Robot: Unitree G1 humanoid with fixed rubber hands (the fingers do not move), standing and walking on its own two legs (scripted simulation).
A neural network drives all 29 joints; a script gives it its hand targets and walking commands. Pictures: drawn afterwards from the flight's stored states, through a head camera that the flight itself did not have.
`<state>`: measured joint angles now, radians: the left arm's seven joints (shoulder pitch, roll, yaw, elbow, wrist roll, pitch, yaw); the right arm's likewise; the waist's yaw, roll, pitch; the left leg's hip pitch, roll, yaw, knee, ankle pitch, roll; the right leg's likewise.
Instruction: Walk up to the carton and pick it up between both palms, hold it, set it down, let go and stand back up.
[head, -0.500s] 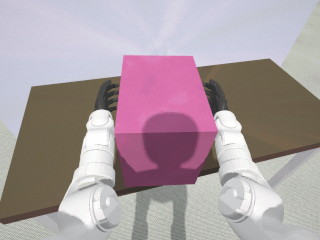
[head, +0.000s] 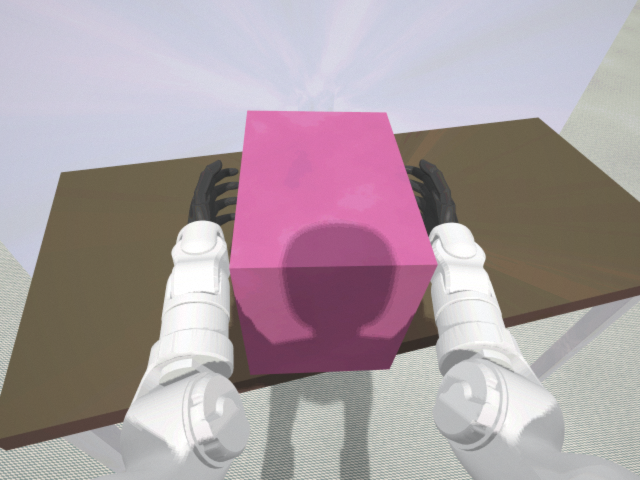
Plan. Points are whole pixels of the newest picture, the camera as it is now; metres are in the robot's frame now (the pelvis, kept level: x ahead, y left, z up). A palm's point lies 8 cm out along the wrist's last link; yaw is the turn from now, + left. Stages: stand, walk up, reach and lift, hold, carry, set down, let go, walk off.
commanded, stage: set down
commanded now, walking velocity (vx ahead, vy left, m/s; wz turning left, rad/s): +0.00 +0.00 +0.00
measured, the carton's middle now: (319, 241) +0.44 +0.01 +0.06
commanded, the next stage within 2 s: none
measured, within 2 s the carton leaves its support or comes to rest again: neither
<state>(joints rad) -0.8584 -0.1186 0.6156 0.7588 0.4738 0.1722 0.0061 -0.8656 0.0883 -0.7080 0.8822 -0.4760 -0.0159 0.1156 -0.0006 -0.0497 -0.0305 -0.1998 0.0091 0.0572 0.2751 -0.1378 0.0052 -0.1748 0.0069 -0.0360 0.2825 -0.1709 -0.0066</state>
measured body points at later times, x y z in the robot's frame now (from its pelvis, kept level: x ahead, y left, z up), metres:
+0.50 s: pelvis -0.01 +0.00 -0.01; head +0.03 +0.01 +0.44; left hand +0.45 +0.15 +0.11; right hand +0.45 -0.15 +0.11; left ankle +0.00 +0.11 -0.75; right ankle -0.02 -0.11 -0.75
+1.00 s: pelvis -0.03 -0.02 -0.01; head +0.02 -0.01 +0.43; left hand +0.45 +0.18 +0.16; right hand +0.46 -0.21 +0.17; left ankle +0.00 +0.11 -0.75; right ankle -0.02 -0.11 -0.75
